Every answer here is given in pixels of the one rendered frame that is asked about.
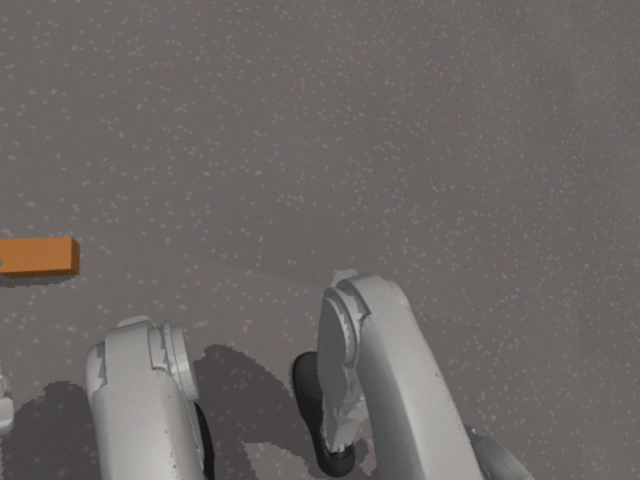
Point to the right robot hand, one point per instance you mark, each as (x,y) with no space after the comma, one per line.
(494,460)

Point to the left robot foot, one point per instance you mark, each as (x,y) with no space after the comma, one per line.
(208,462)

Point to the right robot foot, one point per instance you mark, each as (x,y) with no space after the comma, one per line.
(309,398)

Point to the small box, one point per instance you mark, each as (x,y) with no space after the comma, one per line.
(39,257)

